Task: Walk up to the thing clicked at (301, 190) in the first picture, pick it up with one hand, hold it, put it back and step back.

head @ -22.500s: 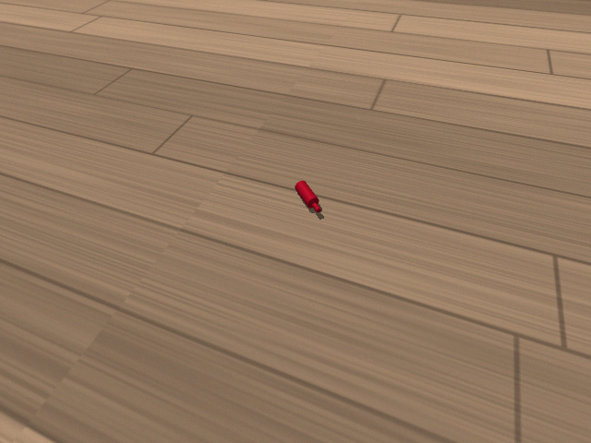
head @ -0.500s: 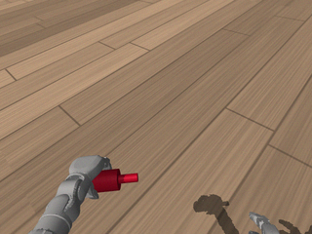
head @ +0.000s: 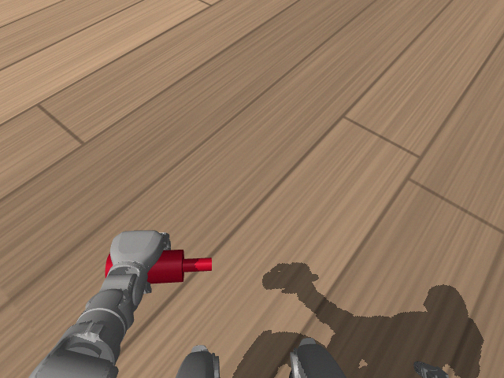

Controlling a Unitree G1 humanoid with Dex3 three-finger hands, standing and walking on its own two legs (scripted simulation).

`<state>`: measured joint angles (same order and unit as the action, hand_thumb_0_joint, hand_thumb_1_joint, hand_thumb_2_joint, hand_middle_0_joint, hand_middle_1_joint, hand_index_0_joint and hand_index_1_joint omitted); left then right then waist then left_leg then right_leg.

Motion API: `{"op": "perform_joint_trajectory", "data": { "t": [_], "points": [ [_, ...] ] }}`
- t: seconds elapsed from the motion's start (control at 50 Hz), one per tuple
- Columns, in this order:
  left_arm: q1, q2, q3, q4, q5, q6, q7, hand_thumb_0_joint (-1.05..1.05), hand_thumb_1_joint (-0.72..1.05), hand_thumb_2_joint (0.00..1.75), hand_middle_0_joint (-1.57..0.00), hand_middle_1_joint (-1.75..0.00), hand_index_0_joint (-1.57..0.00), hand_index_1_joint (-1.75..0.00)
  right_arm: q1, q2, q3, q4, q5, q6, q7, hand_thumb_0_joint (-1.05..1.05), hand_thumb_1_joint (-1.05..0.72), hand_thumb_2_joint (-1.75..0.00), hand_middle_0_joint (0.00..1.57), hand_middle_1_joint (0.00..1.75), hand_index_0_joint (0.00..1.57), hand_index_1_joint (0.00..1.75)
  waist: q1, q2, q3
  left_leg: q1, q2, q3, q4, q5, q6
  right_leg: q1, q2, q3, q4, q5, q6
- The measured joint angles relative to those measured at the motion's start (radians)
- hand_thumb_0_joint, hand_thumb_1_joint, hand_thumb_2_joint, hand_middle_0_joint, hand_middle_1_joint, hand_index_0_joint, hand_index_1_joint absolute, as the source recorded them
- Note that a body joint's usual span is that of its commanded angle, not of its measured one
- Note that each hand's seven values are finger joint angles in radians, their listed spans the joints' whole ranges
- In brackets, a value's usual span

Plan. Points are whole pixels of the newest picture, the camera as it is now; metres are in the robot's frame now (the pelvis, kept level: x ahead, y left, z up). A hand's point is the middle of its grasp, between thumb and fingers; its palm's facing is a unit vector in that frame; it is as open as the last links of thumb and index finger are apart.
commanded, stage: crouch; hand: left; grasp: from above
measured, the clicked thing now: (162, 266) +0.35 +0.18 -0.14
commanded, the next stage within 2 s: lower in 1.52 s
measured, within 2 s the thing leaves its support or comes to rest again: neither
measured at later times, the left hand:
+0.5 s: hand (178, 277) +0.39 +0.19 -0.35, palm faces -0.45 +0.01 -0.89, open 9.2 cm
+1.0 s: hand (186, 278) +0.42 +0.18 -0.46, palm faces -0.46 +0.00 -0.89, open 9.3 cm
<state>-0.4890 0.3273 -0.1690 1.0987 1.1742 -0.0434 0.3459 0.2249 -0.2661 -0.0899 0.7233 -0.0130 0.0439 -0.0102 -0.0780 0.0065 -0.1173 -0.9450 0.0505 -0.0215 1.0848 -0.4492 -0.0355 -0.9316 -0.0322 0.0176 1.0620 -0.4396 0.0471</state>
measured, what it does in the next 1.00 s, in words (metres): lowers itself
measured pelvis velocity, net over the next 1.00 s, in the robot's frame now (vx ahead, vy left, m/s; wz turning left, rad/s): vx -0.05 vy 0.00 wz -0.05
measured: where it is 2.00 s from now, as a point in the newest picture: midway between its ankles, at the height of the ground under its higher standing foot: outside the picture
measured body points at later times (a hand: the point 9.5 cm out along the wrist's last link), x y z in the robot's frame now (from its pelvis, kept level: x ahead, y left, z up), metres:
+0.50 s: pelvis -0.04 +0.01 -0.20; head +0.16 +0.02 +0.20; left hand +0.41 +0.18 -0.30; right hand +0.00 -0.26 -0.33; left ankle +0.04 +0.14 -0.66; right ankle +0.04 -0.15 -0.66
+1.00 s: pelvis -0.05 +0.00 -0.30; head +0.19 +0.02 +0.09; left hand +0.44 +0.18 -0.41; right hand -0.01 -0.28 -0.42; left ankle +0.03 +0.14 -0.66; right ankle +0.04 -0.15 -0.66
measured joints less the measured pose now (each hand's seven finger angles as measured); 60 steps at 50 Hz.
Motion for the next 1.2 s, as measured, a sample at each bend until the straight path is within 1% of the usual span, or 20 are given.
{"op": "perform_joint_trajectory", "data": {
  "t": [0.08, 0.14, 0.24, 0.34, 0.42, 0.54, 0.66, 0.8, 0.9, 0.98, 1.2],
  "points": [
    [-0.070, 0.004, 0.032, 0.062, 0.008, 0.015, 0.039, -0.02, 0.08, 0.45, -0.84, -0.43, -0.82, -0.40, 0.013, 0.000, -0.005, 0.019, -0.016, -0.015, -0.005, 0.01, -0.90, -0.90, 0.20, 0.30, 0.20, 0.30, -0.028, 0.013, -0.040, -0.204, 0.002, -0.008, 0.179, -0.059, 0.004, -0.200, 0.005, 0.004, 0.169, -0.053, 0.005],
    [-0.108, 0.014, 0.049, 0.080, 0.000, 0.032, 0.051, -0.02, 0.08, 0.45, -0.84, -0.43, -0.82, -0.40, 0.020, 0.008, -0.007, 0.030, -0.027, -0.025, -0.008, 0.01, -0.90, -0.90, 0.20, 0.30, 0.20, 0.30, -0.045, 0.025, -0.064, -0.344, 0.002, -0.014, 0.302, -0.096, 0.008, -0.337, 0.008, 0.007, 0.287, -0.087, 0.008],
    [-0.160, 0.028, 0.072, 0.097, -0.011, 0.046, 0.045, -0.02, 0.09, 0.45, -0.84, -0.43, -0.82, -0.40, 0.019, 0.031, -0.001, 0.044, -0.041, -0.038, -0.008, 0.01, -0.90, -0.90, 0.20, 0.30, 0.20, 0.30, -0.065, 0.040, -0.080, -0.534, -0.002, -0.020, 0.468, -0.138, 0.014, -0.525, 0.010, 0.015, 0.451, -0.129, 0.012],
    [-0.219, 0.042, 0.087, 0.137, -0.012, 0.037, 0.033, -0.02, 0.09, 0.45, -0.83, -0.45, -0.81, -0.41, 0.005, 0.050, 0.020, 0.045, -0.054, -0.055, 0.000, 0.01, -0.90, -0.90, 0.21, 0.30, 0.20, 0.30, -0.081, 0.051, -0.082, -0.697, -0.010, -0.030, 0.602, -0.162, 0.015, -0.684, 0.009, 0.018, 0.584, -0.156, 0.013],
    [-0.265, 0.059, 0.098, 0.166, -0.001, 0.019, 0.031, -0.02, 0.09, 0.44, -0.82, -0.45, -0.80, -0.42, -0.011, 0.057, 0.036, 0.041, -0.063, -0.073, 0.011, 0.01, -0.90, -0.90, 0.21, 0.30, 0.21, 0.30, -0.094, 0.051, -0.084, -0.820, -0.015, -0.041, 0.702, -0.177, 0.012, -0.803, 0.010, 0.017, 0.685, -0.175, 0.015],
    [-0.324, 0.089, 0.122, 0.188, 0.021, 0.003, 0.053, -0.02, 0.09, 0.45, -0.81, -0.48, -0.79, -0.44, -0.041, 0.050, 0.050, 0.036, -0.081, -0.096, 0.034, 0.01, -0.90, -0.90, 0.21, 0.30, 0.21, 0.30, -0.113, 0.040, -0.073, -0.969, -0.022, -0.063, 0.838, -0.199, 0.002, -0.947, 0.013, 0.010, 0.820, -0.201, 0.016],
    [-0.375, 0.120, 0.141, 0.212, 0.027, 0.013, 0.058, -0.02, 0.09, 0.46, -0.80, -0.50, -0.79, -0.46, -0.067, 0.035, 0.055, 0.028, -0.094, -0.107, 0.055, 0.00, -0.90, -0.90, 0.21, 0.30, 0.21, 0.30, -0.128, 0.032, -0.052, -1.069, -0.028, -0.082, 0.936, -0.214, -0.011, -1.045, 0.016, 0.004, 0.919, -0.219, 0.013],
    [-0.397, 0.151, 0.152, 0.213, 0.012, 0.008, 0.032, -0.01, 0.09, 0.47, -0.79, -0.51, -0.77, -0.48, -0.078, 0.028, 0.056, 0.022, -0.101, -0.102, 0.072, 0.00, -0.90, -0.90, 0.21, 0.30, 0.20, 0.30, -0.132, 0.020, -0.026, -1.127, -0.024, -0.098, 1.014, -0.234, -0.020, -1.107, 0.029, -0.001, 0.994, -0.232, 0.013],
    [-0.414, 0.167, 0.151, 0.231, 0.016, -0.009, 0.024, -0.01, 0.08, 0.49, -0.78, -0.53, -0.76, -0.49, -0.074, 0.026, 0.062, 0.022, -0.105, -0.096, 0.084, 0.00, -0.90, -0.90, 0.21, 0.30, 0.20, 0.30, -0.136, 0.015, -0.016, -1.159, -0.023, -0.106, 1.059, -0.244, -0.023, -1.140, 0.034, -0.003, 1.036, -0.239, 0.014],
    [-0.431, 0.178, 0.156, 0.255, 0.031, -0.021, 0.033, -0.01, 0.09, 0.49, -0.77, -0.53, -0.75, -0.50, -0.068, 0.024, 0.068, 0.024, -0.109, -0.094, 0.092, 0.00, -0.90, -0.90, 0.21, 0.30, 0.20, 0.30, -0.145, 0.013, -0.010, -1.189, -0.027, -0.111, 1.093, -0.245, -0.025, -1.168, 0.036, -0.002, 1.069, -0.240, 0.015],
    [-0.491, 0.212, 0.175, 0.337, 0.043, -0.042, 0.052, -0.01, 0.10, 0.50, -0.74, -0.57, -0.73, -0.53, -0.057, 0.018, 0.087, 0.034, -0.122, -0.098, 0.114, 0.00, -0.91, -0.90, 0.21, 0.30, 0.20, 0.30, -0.171, 0.013, 0.019, -1.267, -0.035, -0.121, 1.184, -0.234, -0.024, -1.244, 0.045, 0.002, 1.153, -0.227, 0.021]
  ]
}}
